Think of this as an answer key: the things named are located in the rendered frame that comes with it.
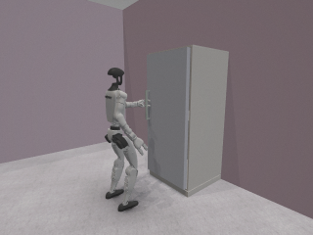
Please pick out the robot right hand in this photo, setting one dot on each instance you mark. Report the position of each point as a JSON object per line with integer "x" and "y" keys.
{"x": 138, "y": 142}

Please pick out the humanoid robot head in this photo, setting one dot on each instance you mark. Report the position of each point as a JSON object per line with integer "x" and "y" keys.
{"x": 116, "y": 72}

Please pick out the fridge door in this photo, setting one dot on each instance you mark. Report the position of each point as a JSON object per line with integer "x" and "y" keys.
{"x": 168, "y": 85}

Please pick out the left robot forearm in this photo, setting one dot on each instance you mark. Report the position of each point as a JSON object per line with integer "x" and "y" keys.
{"x": 131, "y": 104}

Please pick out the handle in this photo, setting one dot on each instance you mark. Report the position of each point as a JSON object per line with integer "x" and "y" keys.
{"x": 146, "y": 104}

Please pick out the left robot thigh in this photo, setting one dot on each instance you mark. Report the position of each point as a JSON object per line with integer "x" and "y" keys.
{"x": 119, "y": 162}

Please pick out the right robot forearm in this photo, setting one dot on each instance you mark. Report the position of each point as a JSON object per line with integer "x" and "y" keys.
{"x": 124, "y": 126}

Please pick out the robot right upper arm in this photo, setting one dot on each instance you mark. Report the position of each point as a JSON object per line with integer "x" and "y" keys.
{"x": 120, "y": 101}

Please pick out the robot left hand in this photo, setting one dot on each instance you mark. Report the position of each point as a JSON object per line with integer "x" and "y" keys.
{"x": 141, "y": 103}

